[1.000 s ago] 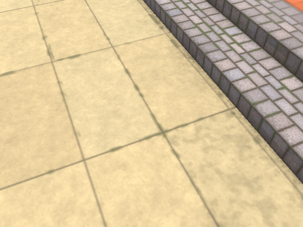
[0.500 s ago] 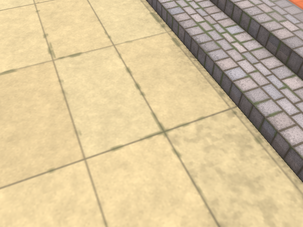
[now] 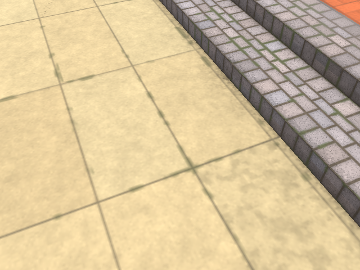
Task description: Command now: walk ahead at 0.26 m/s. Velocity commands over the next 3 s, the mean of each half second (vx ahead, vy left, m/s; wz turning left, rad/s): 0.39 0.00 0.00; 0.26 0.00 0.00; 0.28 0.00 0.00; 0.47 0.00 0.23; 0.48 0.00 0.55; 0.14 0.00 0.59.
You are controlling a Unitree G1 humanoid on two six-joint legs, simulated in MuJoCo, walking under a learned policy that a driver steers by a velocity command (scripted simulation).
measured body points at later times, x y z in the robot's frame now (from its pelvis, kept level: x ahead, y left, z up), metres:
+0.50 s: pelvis +0.20 -0.01 -0.01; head +0.24 +0.00 +0.43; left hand +0.09 +0.24 -0.15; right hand +0.44 -0.22 -0.11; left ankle +0.40 +0.14 -0.72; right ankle +0.02 -0.11 -0.74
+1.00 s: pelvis +0.46 +0.06 -0.03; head +0.48 +0.06 +0.41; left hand +0.61 +0.30 -0.16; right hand +0.49 -0.21 -0.18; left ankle +0.41 +0.13 -0.78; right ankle +0.58 -0.07 -0.76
